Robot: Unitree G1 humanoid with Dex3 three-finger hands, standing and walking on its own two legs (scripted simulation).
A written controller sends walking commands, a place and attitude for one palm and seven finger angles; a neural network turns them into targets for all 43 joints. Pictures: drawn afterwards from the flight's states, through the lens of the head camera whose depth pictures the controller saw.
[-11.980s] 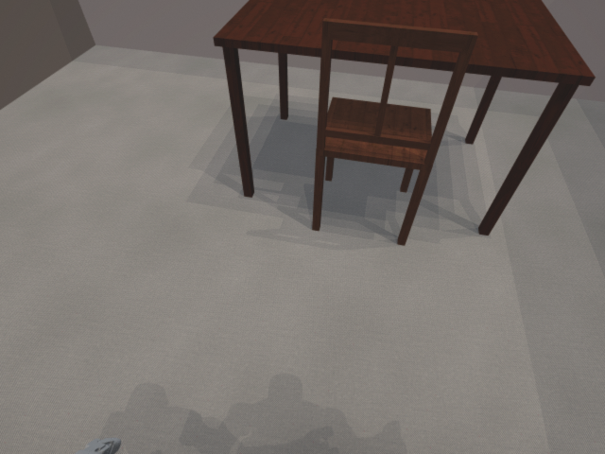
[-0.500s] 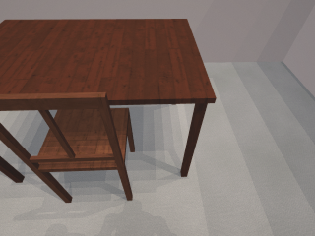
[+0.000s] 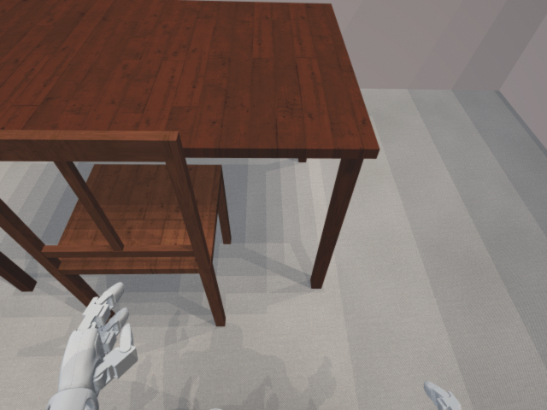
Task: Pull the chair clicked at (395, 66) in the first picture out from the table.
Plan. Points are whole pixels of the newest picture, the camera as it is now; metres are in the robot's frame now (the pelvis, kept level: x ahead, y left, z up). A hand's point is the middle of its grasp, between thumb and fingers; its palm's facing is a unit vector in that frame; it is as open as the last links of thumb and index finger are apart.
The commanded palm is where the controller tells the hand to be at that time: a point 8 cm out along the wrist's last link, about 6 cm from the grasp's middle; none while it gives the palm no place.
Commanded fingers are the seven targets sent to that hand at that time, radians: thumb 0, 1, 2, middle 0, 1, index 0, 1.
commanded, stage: raise the hand toward the chair's back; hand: left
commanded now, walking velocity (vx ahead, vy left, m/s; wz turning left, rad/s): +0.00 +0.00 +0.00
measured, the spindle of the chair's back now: (94, 210) +0.49 +0.38 -0.07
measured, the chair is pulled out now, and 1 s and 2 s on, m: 0.00 0.00 0.00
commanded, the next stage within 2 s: aim the fingers beside a spindle in 1.92 s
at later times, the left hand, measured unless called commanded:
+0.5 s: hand (138, 375) +0.18 +0.20 -0.05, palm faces +0.03 -1.00 -0.06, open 11.5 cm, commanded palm +0.15 +0.26 -0.04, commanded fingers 0.00 0.08 0.55 -0.12 -0.17 -0.12 -0.17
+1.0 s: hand (130, 353) +0.21 +0.22 -0.04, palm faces +0.06 -1.00 -0.05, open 15.6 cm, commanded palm +0.18 +0.27 -0.03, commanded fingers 0.00 -0.50 0.30 -0.06 -0.08 -0.06 -0.08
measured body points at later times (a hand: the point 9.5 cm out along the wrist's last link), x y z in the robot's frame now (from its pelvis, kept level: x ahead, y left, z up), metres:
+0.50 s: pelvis -0.05 -0.01 -0.11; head +0.03 +0.00 +0.33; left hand +0.17 +0.25 -0.04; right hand +0.16 -0.22 -0.19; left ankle +0.05 +0.13 -0.72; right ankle -0.03 -0.12 -0.72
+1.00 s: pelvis -0.03 +0.01 -0.09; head +0.05 +0.03 +0.35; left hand +0.20 +0.27 -0.03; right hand +0.17 -0.22 -0.15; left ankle +0.05 +0.13 -0.72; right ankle -0.03 -0.12 -0.72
